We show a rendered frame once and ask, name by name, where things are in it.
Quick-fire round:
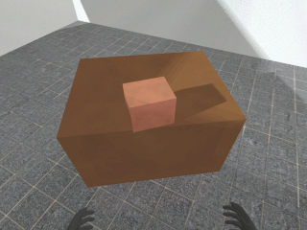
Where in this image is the robot right hand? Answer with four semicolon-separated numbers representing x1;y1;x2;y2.
223;201;257;230

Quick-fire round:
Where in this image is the carton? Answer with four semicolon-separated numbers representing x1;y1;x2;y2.
123;77;177;132

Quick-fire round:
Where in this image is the pedestal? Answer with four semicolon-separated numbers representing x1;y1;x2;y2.
56;51;247;188

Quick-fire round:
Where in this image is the robot left hand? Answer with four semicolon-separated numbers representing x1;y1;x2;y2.
66;207;95;230

